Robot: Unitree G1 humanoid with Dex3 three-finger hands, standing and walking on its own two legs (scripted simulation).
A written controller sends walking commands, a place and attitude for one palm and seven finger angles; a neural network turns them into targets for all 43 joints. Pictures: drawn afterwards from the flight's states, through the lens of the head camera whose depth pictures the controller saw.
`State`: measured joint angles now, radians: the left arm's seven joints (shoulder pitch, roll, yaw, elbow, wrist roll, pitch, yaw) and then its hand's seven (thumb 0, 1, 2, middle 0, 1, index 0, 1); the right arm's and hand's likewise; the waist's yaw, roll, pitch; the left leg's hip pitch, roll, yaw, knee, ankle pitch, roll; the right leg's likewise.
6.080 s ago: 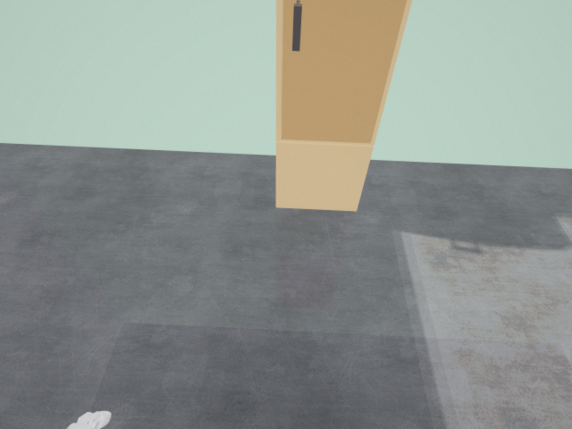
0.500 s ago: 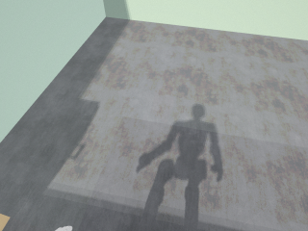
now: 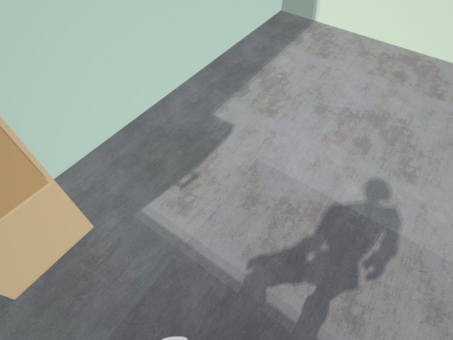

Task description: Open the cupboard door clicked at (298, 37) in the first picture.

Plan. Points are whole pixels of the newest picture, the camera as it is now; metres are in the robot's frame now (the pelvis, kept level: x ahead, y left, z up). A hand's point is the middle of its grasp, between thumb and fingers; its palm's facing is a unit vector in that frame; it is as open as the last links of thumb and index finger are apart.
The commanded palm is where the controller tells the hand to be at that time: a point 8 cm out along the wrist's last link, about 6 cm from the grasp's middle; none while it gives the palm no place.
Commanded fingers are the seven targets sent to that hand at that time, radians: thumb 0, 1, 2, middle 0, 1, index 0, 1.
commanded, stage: turn to face it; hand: left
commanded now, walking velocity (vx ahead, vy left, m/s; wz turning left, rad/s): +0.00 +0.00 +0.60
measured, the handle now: out of the picture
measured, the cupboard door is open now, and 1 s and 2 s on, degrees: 0 0 0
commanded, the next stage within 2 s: take the last steps up to it in 1.56 s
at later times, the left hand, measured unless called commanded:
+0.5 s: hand out of the picture +0.06 +0.22 -0.14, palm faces +0.28 -0.91 -0.30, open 7.4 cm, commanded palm none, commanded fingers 0.00 0.90 0.90 -0.20 -0.30 -0.20 -0.30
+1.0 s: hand out of the picture -0.12 +0.23 -0.18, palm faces +0.61 -0.75 -0.27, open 7.4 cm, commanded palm none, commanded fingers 0.00 0.90 0.90 -0.20 -0.30 -0.20 -0.30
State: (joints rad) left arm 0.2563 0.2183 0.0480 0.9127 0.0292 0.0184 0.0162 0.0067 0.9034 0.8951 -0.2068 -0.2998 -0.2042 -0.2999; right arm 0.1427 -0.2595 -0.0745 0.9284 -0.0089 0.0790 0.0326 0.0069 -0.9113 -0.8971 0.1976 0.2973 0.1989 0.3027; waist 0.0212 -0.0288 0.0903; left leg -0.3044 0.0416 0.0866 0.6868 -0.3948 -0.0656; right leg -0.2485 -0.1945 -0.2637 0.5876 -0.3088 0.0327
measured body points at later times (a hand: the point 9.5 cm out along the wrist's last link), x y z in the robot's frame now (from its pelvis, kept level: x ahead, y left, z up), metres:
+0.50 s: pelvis +0.00 -0.02 -0.01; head +0.04 -0.03 +0.44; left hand +0.04 +0.27 -0.12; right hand +0.13 -0.25 -0.16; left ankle -0.02 +0.12 -0.71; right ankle +0.03 -0.12 -0.73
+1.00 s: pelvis -0.03 +0.02 +0.00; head -0.01 +0.06 +0.44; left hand -0.15 +0.27 -0.16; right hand +0.22 -0.13 -0.12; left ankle -0.07 +0.11 -0.73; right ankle +0.04 -0.12 -0.66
